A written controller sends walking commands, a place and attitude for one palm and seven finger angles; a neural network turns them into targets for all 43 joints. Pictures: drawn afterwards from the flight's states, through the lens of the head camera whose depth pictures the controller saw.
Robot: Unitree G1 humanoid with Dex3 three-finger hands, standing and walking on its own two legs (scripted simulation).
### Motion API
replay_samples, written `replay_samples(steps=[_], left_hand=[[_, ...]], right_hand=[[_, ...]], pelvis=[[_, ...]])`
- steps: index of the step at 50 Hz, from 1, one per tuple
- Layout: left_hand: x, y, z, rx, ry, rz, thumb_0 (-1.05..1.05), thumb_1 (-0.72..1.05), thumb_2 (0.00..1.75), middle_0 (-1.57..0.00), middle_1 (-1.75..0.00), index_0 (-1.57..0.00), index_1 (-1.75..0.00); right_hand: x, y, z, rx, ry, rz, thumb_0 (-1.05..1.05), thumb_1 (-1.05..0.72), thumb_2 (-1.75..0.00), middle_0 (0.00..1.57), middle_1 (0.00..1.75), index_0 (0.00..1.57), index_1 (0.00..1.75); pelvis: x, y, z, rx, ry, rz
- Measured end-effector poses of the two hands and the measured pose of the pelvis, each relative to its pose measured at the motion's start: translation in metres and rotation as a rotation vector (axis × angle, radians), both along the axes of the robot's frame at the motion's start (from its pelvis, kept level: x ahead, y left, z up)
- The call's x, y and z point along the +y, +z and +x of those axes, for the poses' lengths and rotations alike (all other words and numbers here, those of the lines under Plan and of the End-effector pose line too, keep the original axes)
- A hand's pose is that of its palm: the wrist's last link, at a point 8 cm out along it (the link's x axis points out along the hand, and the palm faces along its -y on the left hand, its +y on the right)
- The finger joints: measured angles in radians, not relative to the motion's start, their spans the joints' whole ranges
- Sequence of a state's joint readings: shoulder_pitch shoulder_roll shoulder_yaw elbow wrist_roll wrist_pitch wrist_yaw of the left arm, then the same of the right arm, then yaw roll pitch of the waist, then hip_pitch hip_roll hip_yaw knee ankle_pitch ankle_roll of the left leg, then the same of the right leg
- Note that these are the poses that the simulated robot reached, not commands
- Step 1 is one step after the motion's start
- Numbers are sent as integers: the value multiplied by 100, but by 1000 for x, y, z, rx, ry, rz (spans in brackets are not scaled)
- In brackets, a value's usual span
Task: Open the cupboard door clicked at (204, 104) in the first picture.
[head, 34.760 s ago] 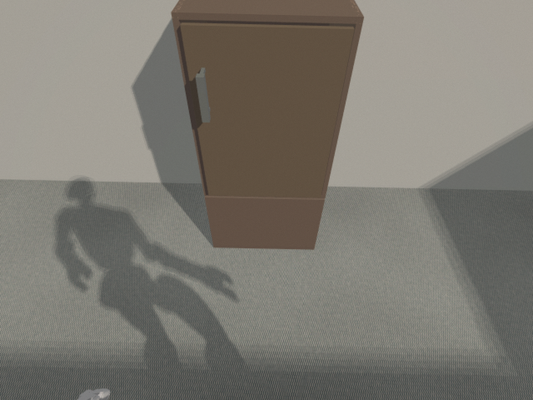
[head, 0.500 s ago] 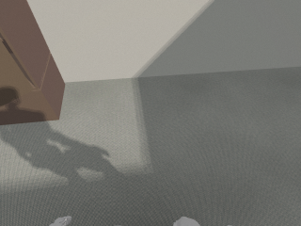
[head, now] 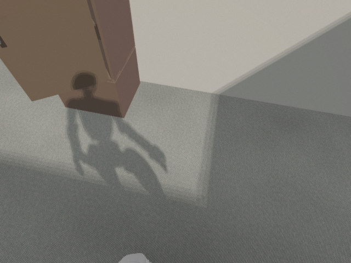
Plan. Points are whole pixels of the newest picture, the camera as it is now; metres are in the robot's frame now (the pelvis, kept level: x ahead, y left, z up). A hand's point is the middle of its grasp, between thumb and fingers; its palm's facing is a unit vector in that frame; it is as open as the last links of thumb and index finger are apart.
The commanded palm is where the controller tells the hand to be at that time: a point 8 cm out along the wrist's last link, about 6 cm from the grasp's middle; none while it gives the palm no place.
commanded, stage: turn to face it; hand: left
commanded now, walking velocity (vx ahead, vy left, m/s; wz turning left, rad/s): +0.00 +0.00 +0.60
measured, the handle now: out of the picture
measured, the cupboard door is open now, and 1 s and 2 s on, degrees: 37 37 37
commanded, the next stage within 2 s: take the last steps up to it in 0.72 s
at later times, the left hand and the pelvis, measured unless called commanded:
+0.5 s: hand out of the picture +0.07 +0.21 -0.15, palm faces +0.25 -0.92 -0.29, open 7.4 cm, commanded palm none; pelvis +0.01 -0.02 +0.00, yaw +15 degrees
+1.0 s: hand out of the picture -0.07 +0.20 -0.18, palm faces +0.49 -0.85 -0.20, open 7.3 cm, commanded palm none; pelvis +0.02 +0.02 +0.00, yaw +27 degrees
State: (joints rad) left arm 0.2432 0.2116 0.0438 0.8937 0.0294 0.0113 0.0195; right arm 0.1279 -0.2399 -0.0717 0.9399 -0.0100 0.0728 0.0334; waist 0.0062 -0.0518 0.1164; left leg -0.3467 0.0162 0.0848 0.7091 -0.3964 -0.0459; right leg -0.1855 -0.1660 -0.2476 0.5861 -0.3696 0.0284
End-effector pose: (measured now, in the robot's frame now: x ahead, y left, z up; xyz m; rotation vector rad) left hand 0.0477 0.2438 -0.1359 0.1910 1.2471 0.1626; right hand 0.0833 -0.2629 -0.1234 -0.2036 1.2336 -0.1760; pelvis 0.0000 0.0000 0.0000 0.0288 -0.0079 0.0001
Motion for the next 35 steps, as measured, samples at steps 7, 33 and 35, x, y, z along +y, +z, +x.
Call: replay_samples(steps=[7,33,35], left_hand=[[42,-17,-26,70,111,14,1,91,90,-20,-30,-20,-30],[-28,24,-40,-53,326,33,1,91,90,-20,-30,-20,-30],[-31,21,-53,-36,365,24,1,92,90,-20,-30,-20,-30]], right_hand=[[31,10,45,-104,120,-45,0,-90,-90,20,30,20,30],[11,-11,76,67,297,41,1,-90,-90,20,30,20,30],[17,-8,84,67,328,32,1,-91,-90,20,30,20,30]], pelvis=[[18,-8,2,7,70,-22],[-27,9,24,4,361,7],[-26,10,25,3,382,8]])
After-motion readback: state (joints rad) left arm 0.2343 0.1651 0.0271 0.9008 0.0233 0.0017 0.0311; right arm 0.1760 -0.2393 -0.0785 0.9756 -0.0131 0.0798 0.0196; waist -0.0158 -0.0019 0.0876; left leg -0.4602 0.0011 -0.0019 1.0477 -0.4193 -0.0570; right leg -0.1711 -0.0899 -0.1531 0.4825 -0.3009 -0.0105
